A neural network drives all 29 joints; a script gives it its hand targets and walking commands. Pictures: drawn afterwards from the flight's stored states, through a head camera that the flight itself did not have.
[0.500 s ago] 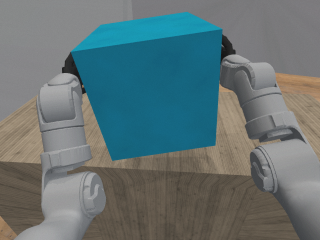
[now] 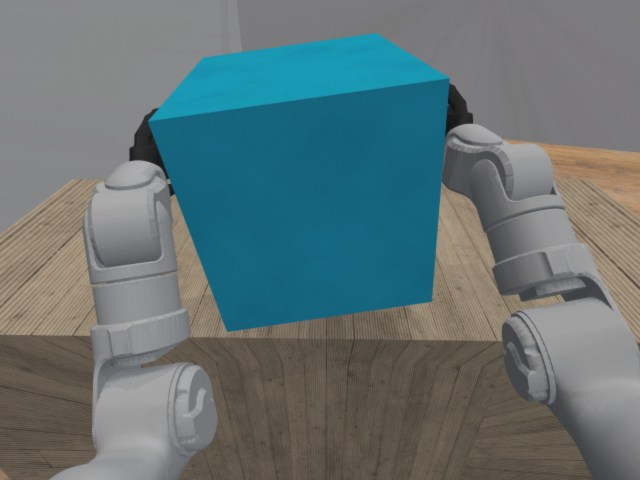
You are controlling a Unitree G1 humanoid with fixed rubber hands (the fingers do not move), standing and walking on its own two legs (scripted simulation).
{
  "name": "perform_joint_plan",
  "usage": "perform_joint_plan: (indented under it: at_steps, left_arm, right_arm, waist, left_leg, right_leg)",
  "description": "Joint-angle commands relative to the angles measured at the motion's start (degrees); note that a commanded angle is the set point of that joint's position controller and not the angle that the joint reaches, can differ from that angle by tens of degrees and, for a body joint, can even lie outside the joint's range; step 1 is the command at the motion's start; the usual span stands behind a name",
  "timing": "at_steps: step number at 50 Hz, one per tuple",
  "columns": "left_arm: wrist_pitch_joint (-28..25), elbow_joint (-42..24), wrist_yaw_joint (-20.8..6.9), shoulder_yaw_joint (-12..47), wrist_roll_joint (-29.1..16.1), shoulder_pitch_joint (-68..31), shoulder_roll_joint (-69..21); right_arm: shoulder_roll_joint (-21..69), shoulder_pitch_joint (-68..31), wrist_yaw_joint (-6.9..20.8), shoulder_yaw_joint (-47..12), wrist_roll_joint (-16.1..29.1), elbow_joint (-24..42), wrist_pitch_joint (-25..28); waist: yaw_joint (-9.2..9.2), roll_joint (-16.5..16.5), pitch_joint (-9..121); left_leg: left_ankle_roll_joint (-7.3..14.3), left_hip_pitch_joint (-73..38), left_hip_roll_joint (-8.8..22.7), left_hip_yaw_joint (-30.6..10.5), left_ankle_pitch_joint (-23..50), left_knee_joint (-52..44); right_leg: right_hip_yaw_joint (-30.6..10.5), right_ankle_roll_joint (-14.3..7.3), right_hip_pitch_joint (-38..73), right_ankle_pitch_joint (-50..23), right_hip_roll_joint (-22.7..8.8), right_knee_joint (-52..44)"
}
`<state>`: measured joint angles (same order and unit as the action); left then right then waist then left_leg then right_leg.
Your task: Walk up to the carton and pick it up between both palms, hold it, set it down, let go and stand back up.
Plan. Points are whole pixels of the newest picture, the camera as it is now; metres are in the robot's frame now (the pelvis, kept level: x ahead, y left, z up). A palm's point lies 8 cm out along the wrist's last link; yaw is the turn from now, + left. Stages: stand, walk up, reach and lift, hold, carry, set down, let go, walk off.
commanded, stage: hold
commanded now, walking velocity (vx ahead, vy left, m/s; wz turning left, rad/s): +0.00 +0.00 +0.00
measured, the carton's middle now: (308, 169) +0.41 +0.00 +0.28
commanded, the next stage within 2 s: set down in 0.94 s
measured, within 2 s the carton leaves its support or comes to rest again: neither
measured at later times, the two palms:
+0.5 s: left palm (143, 174) +0.36 +0.18 +0.31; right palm (438, 136) +0.38 -0.15 +0.33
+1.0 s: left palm (138, 178) +0.35 +0.18 +0.31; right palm (435, 135) +0.38 -0.14 +0.33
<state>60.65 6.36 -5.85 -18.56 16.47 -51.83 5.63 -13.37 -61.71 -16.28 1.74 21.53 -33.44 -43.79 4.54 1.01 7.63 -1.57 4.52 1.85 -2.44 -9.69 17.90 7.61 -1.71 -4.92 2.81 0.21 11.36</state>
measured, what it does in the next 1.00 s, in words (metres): stands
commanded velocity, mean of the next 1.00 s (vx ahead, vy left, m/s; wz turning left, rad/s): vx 0.00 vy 0.00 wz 0.00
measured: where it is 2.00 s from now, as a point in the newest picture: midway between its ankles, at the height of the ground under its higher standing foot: outside the picture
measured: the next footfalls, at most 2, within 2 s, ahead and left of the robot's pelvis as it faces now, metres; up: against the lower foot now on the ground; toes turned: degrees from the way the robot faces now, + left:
none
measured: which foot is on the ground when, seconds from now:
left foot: down 0.00-1.00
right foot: down 0.00-1.00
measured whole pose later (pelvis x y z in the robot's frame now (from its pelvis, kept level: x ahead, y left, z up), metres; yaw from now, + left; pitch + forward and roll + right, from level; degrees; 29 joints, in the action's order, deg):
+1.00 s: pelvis +0.01 -0.01 +0.00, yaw +1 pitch -4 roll -1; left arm 61.1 5.3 -6.5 -18.7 15.6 -51.4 6.4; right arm -13.3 -63.2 -16.5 1.9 22.1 -34.7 -44.4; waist 3.6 1.2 7.5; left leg -2.0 3.8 2.1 -3.9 -9.9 17.1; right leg 8.9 -1.9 -3.5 3.4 0.5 10.2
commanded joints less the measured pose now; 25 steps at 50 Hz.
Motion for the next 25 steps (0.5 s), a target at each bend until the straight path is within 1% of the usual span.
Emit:
perform_joint_plan:
  at_steps: [1,2,3,5,6,7,8,9,10,11,12,13,14,15,16,17,18,19,20,21,22,25]
  left_arm:
    - [-4.53,-6.13,-8.57,15.84,-12.68,-42.50,-22.80]
    - [-4.68,-5.68,-8.35,16.37,-12.87,-42.34,-23.79]
    - [-4.80,-6.56,-8.18,17.35,-13.56,-41.87,-24.46]
    - [-5.49,-6.73,-8.27,16.82,-13.62,-43.74,-24.74]
    - [-5.79,-6.27,-8.13,15.69,-13.18,-43.41,-23.97]
    - [-5.86,-7.46,-7.96,15.94,-13.03,-44.35,-23.15]
    - [-5.46,-6.72,-8.15,16.16,-13.04,-43.75,-23.00]
    - [-5.47,-7.16,-8.36,16.21,-12.94,-43.18,-23.00]
    - [-5.52,-8.20,-8.55,16.43,-13.35,-43.05,-22.78]
    - [-5.20,-6.88,-8.97,16.12,-13.08,-42.58,-21.95]
    - [-5.18,-7.00,-9.01,16.06,-13.39,-42.30,-22.03]
    - [-5.12,-5.74,-9.35,15.56,-13.21,-42.61,-21.57]
    - [-5.10,-6.30,-9.56,16.51,-13.04,-41.69,-22.78]
    - [-5.33,-6.24,-9.82,17.03,-13.35,-41.92,-22.57]
    - [-5.52,-7.37,-9.88,16.94,-13.34,-42.20,-23.26]
    - [-5.29,-6.96,-9.99,16.62,-13.54,-40.84,-23.42]
    - [-5.59,-6.78,-9.18,12.34,-12.06,-46.82,-20.88]
    - [-5.70,-3.37,-8.67,13.34,-12.33,-45.92,-21.49]
    - [-6.09,-4.39,-8.45,13.69,-13.08,-44.77,-21.93]
    - [-6.37,-5.06,-8.17,14.85,-13.85,-45.50,-22.01]
    - [-6.46,-5.84,-8.10,15.66,-14.26,-45.94,-22.52]
    - [-6.03,-7.33,-8.58,16.98,-14.86,-45.54,-22.33]
  right_arm:
    - [20.89,-41.77,6.74,-8.09,5.47,11.02,3.53]
    - [20.26,-40.84,7.15,-6.79,4.90,9.48,3.67]
    - [20.25,-41.68,7.28,-7.14,5.31,10.84,4.16]
    - [21.29,-43.12,7.52,-6.14,4.22,11.43,4.46]
    - [22.14,-42.18,7.61,-6.59,4.20,10.51,4.39]
    - [21.90,-41.30,7.56,-6.51,4.63,8.59,4.03]
    - [21.41,-41.07,7.57,-6.73,4.98,8.88,3.91]
    - [21.55,-40.54,7.50,-6.93,5.07,9.61,3.84]
    - [22.93,-40.05,7.13,-7.49,5.28,10.73,3.82]
    - [21.72,-39.59,6.85,-7.69,4.99,10.45,3.38]
    - [22.32,-39.99,6.49,-7.40,5.30,10.85,3.51]
    - [22.01,-39.89,6.42,-7.01,4.87,10.17,3.21]
    - [22.12,-39.27,6.15,-6.86,5.17,10.12,3.33]
    - [21.99,-39.87,6.09,-6.90,5.60,11.14,3.37]
    - [22.10,-40.63,5.87,-6.77,5.40,12.63,3.68]
    - [22.18,-39.17,5.79,-7.22,5.65,12.76,3.60]
    - [23.73,-44.36,6.79,-8.82,4.95,10.13,3.21]
    - [23.13,-42.73,7.36,-7.89,4.13,8.89,3.26]
    - [23.23,-42.72,7.53,-8.05,4.66,9.11,3.65]
    - [23.31,-42.61,7.53,-7.60,4.88,9.15,3.74]
    - [23.75,-43.09,7.39,-7.51,5.17,9.72,3.82]
    - [23.50,-42.75,6.24,-7.55,6.34,10.88,3.30]
  waist:
    - [-2.02,-3.24,16.39]
    - [-1.49,-4.08,16.00]
    - [-1.28,-4.24,19.53]
    - [-1.09,-4.62,19.86]
    - [-1.53,-2.62,20.25]
    - [-1.11,-2.77,20.71]
    - [-1.02,-2.70,20.14]
    - [-1.15,-2.11,20.96]
    - [-0.89,-0.25,23.05]
    - [-0.77,-0.37,21.75]
    - [-0.82,-0.52,21.54]
    - [-0.91,-0.64,19.21]
    - [-0.58,-1.56,19.81]
    - [-0.50,-2.65,19.46]
    - [-0.47,-2.43,21.20]
    - [-0.20,-1.69,20.83]
    - [-5.02,-1.22,20.40]
    - [-2.59,-1.18,17.81]
    - [-3.61,-1.22,18.73]
    - [-2.63,-1.59,20.24]
    - [-2.48,-1.88,21.67]
    - [-1.21,-2.51,24.86]
  left_leg:
    - [0.84,15.00,-2.93,0.08,0.64,-7.21]
    - [0.66,15.63,-2.36,-0.41,-0.97,-8.20]
    - [0.72,15.57,-2.38,-0.45,-0.98,-8.41]
    - [0.88,17.14,-2.40,-0.08,-0.65,-8.03]
    - [1.11,15.40,-2.77,0.54,1.94,-7.15]
    - [1.07,12.71,-3.22,1.00,4.62,-6.23]
    - [0.83,11.80,-3.48,1.34,4.96,-5.85]
    - [0.79,10.49,-3.58,1.20,6.52,-5.26]
    - [0.84,7.64,-4.03,1.74,10.72,-4.06]
    - [0.79,8.04,-4.13,1.55,10.09,-3.83]
    - [0.66,7.60,-4.01,1.30,9.93,-4.06]
    - [0.65,8.20,-4.38,1.88,8.85,-4.10]
    - [0.47,8.74,-4.13,1.34,9.33,-3.89]
    - [0.59,10.12,-4.12,1.21,7.44,-4.38]
    - [0.81,10.64,-4.08,1.07,7.13,-4.60]
    - [0.88,9.55,-3.97,1.20,9.14,-4.12]
    - [1.35,10.79,-3.84,1.98,6.06,-4.89]
    - [1.34,13.68,-4.30,2.89,4.83,-5.43]
    - [1.32,14.09,-3.78,2.15,3.82,-5.87]
    - [1.06,13.38,-4.20,2.46,4.25,-5.38]
    - [0.95,12.03,-4.24,2.28,6.01,-4.81]
    - [0.50,7.57,-4.80,1.64,11.91,-2.67]
  right_leg:
    - [-4.84,0.82,21.39,-2.13,2.30,3.54]
    - [-4.25,0.75,22.49,-2.95,2.74,4.58]
    - [-4.78,0.69,23.53,-3.31,3.16,4.71]
    - [-4.85,0.59,23.23,-3.02,2.70,4.60]
    - [-5.00,0.92,22.44,-3.75,2.43,4.02]
    - [-5.39,1.13,21.92,-3.82,2.38,3.47]
    - [-4.99,1.31,21.33,-3.33,2.33,2.93]
    - [-5.21,1.04,20.53,-3.60,2.30,2.41]
    - [-5.11,1.53,19.94,-5.52,2.02,1.65]
    - [-5.07,1.51,19.62,-4.56,1.88,1.57]
    - [-4.78,1.64,19.24,-4.52,1.88,1.57]
    - [-4.83,1.66,18.57,-3.76,1.52,1.26]
    - [-5.18,1.47,18.43,-4.13,1.56,1.49]
    - [-5.41,1.16,18.36,-3.52,1.59,1.68]
    - [-5.29,1.39,19.45,-4.23,1.59,1.86]
    - [-5.46,1.47,19.66,-5.55,1.19,1.71]
    - [-1.32,2.56,19.26,-0.84,3.20,2.71]
    - [-2.01,2.45,20.12,-0.47,3.46,2.81]
    - [-1.89,2.47,21.10,-0.08,3.45,2.90]
    - [-2.19,2.59,20.75,-0.73,3.54,2.80]
    - [-2.38,2.67,20.59,-2.43,3.48,2.79]
    - [-3.12,2.85,20.23,-8.61,2.72,2.27]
